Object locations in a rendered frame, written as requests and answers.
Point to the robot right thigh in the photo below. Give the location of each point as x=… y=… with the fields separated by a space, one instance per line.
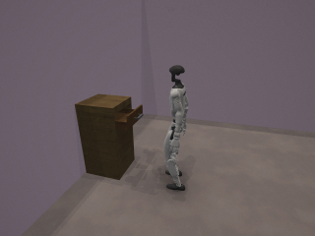
x=174 y=149

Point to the left robot hand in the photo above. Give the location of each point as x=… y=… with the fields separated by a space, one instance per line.
x=175 y=143

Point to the left robot forearm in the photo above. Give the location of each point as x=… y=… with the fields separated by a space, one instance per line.
x=178 y=125

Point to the right robot forearm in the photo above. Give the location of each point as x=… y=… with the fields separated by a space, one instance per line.
x=185 y=114

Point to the drawer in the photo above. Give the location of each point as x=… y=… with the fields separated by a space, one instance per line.
x=124 y=119

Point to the right robot upper arm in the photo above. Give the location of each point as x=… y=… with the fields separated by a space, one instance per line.
x=186 y=99

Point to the robot left shin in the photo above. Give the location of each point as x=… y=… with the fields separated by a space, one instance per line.
x=173 y=170

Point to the handle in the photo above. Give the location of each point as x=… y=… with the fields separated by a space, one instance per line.
x=141 y=115

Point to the right robot hand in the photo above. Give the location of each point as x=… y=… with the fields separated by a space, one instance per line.
x=184 y=128

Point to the left robot upper arm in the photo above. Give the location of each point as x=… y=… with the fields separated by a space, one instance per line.
x=175 y=96

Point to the cabinet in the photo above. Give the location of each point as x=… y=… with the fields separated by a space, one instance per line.
x=108 y=152

